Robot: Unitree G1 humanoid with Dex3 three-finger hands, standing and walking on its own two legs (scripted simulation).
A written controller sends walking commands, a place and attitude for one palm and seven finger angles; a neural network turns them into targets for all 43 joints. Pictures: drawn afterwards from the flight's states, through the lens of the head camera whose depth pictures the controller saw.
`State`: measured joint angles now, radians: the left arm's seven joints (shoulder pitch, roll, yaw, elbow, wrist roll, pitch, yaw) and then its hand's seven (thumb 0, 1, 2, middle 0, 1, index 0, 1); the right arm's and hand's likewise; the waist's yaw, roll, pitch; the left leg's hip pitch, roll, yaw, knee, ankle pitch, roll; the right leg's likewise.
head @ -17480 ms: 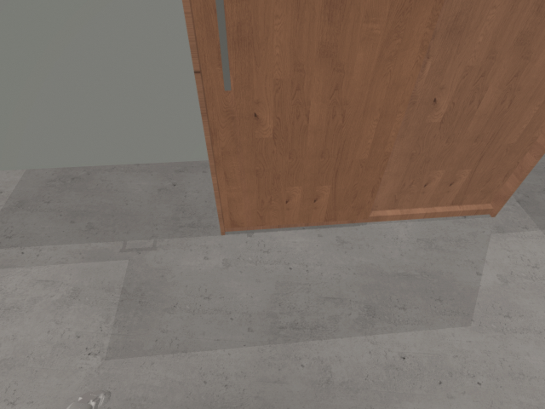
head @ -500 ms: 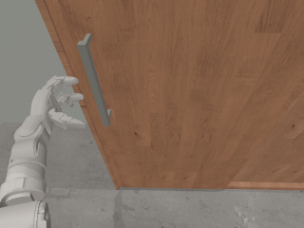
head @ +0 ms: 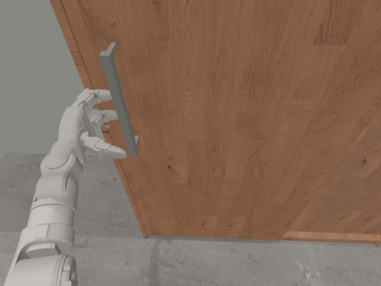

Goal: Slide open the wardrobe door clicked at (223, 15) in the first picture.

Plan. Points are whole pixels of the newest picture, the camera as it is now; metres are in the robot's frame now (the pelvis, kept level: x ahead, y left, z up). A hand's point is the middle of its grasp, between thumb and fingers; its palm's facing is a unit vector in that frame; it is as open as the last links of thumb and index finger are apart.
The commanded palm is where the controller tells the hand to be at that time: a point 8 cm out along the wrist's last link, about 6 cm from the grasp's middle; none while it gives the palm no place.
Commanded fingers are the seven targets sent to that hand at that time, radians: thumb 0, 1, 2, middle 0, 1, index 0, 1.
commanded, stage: feel for the door with the fingertips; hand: left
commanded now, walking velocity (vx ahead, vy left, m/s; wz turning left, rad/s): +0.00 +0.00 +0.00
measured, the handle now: (124, 107) +0.47 +0.17 +0.14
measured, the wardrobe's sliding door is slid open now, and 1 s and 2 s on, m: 0.00 0.00 0.00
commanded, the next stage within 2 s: slide the fingers in behind the handle in 0.52 s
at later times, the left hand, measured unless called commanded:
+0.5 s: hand (109, 116) +0.42 +0.19 +0.15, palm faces -0.01 -1.00 +0.01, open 14.0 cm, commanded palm +0.40 +0.25 +0.16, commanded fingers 0.00 -0.50 0.30 -0.30 -1.20 -0.30 -1.20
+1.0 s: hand (106, 119) +0.41 +0.19 +0.16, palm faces +0.00 -1.00 +0.02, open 13.9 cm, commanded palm +0.38 +0.24 +0.16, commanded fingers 0.00 -0.50 0.30 -0.30 -1.20 -0.30 -1.20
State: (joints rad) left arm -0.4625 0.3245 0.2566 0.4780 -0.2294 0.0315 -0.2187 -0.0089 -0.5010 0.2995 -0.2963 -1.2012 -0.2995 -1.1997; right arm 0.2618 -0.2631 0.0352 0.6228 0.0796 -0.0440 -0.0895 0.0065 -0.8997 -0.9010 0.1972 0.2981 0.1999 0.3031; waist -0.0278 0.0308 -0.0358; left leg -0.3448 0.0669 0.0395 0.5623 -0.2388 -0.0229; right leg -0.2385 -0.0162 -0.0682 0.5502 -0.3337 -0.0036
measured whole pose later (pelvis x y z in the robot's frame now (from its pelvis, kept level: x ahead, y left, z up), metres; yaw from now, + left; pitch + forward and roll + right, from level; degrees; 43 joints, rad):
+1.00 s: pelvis +0.01 +0.01 +0.00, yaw -1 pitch +3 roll -1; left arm -0.53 0.34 0.28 0.58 -0.22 0.01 -0.22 -0.01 -0.50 0.30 -0.31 -1.21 -0.31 -1.21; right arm 0.29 -0.26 0.03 0.62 0.08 -0.02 -0.07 0.01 -0.90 -0.90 0.20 0.30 0.20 0.30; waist -0.04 0.03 -0.06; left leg -0.36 0.06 0.06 0.57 -0.26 -0.01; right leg -0.26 -0.02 -0.05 0.54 -0.33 0.01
